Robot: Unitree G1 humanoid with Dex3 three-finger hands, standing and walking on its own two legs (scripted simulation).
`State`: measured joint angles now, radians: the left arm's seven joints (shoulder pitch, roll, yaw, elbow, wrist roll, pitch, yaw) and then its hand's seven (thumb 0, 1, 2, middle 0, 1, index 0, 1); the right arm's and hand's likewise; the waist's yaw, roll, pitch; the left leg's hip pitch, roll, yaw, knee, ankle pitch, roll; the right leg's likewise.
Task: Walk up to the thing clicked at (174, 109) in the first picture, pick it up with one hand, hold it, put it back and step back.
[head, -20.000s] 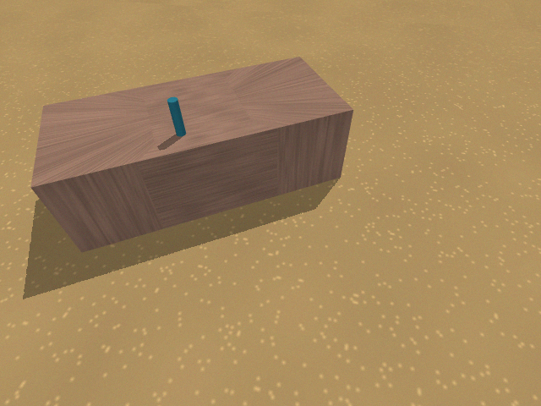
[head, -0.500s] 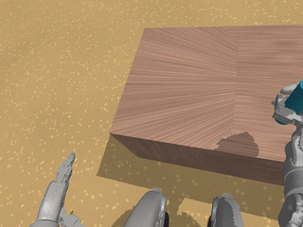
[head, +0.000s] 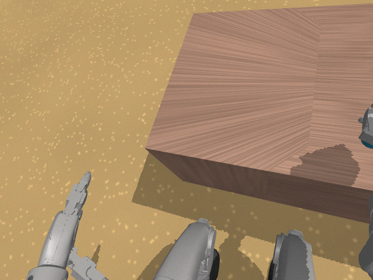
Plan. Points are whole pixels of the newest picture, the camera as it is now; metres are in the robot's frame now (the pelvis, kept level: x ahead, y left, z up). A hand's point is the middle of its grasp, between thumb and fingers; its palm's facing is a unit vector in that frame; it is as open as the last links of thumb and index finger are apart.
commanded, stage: lower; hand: right
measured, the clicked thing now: out of the picture +0.47 -0.27 -0.04
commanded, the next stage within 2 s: loosen in 0.98 s
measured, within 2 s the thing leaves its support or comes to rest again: rests again in 0.80 s
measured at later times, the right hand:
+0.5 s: hand (370, 130) +0.48 -0.26 -0.09, palm faces +0.34 +0.94 +0.00, open 4.9 cm
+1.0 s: hand (367, 135) +0.48 -0.26 -0.11, palm faces +0.34 +0.94 +0.00, open 4.9 cm
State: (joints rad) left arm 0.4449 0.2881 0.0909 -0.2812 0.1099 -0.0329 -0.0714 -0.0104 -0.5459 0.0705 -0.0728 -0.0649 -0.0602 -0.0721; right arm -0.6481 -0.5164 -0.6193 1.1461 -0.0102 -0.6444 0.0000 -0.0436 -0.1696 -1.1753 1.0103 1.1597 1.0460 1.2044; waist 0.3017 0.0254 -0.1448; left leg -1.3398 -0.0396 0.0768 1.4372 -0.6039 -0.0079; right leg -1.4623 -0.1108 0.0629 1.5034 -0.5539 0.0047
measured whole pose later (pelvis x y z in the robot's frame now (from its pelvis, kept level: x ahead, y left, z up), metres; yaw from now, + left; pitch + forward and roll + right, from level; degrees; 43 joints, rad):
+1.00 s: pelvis -0.01 +0.00 -0.05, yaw +2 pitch +32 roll +8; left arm 0.48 0.34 0.17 -0.43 0.09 -0.08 -0.09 -0.01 -0.57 0.08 -0.08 -0.06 -0.06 -0.08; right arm -0.64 -0.60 -0.69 1.09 -0.01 -0.64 0.04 -0.05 -0.17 -1.18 1.01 1.16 1.05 1.21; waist 0.36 0.05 -0.14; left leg -1.54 -0.05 0.09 1.63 -0.65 -0.01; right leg -1.67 -0.11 0.09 1.69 -0.59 0.00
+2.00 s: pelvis -0.01 +0.00 -0.04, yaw +2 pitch +30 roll +8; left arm 0.51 0.33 0.16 -0.40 0.05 -0.06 -0.08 -0.01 -0.53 0.06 -0.08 -0.07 -0.07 -0.07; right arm -0.60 -0.65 -0.73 0.93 0.01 -0.50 0.09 -0.01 0.35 -0.20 0.25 0.23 0.25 0.23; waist 0.33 0.05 -0.14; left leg -1.48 -0.05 0.09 1.58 -0.63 -0.01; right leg -1.61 -0.12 0.09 1.65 -0.59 0.01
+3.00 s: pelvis +0.05 -0.01 +0.13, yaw -4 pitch +9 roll +3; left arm 0.31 0.20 -0.06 0.32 -0.05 0.12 0.09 0.01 0.86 0.88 -0.20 -0.29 -0.20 -0.29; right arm 0.24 -0.25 -0.08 0.30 0.05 0.01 -0.13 -0.01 0.52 -0.06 0.06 0.05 0.06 0.05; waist 0.03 0.00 -0.09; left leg -0.52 0.01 0.03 0.81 -0.44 -0.03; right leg -0.63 -0.05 -0.01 0.88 -0.41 -0.01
